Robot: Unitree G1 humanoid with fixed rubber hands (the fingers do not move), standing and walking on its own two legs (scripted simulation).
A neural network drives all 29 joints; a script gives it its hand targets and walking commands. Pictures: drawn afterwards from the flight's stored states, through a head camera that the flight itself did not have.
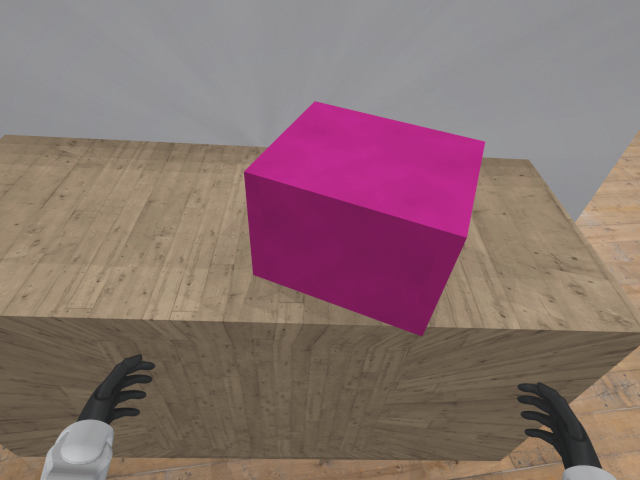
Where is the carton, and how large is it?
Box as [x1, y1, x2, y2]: [244, 101, 484, 335]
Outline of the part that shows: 314,101 244,171 253,274 422,335 466,238 484,141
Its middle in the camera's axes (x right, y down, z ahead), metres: +0.08 -0.06 +0.68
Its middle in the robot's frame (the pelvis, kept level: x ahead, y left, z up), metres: +0.54 -0.06 +0.04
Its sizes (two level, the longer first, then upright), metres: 0.313 0.262 0.223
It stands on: a pedestal, 0.69 m high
